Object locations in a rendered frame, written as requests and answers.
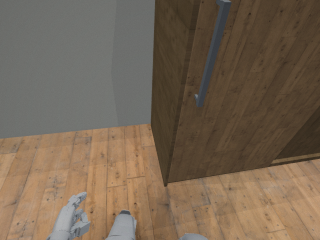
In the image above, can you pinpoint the robot left forearm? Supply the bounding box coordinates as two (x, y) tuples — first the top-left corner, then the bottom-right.
(46, 230), (71, 240)

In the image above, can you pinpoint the handle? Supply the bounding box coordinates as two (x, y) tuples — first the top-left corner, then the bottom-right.
(194, 0), (232, 107)

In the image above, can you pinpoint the robot left hand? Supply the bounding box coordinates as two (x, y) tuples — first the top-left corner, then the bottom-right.
(52, 192), (91, 240)

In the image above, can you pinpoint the robot left shin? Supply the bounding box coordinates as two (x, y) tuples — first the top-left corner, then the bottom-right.
(114, 210), (131, 221)

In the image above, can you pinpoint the left robot thigh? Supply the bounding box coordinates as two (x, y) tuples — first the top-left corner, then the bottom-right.
(105, 214), (137, 240)

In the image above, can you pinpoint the wardrobe door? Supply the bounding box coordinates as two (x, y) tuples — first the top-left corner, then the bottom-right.
(274, 106), (320, 160)
(168, 0), (320, 183)

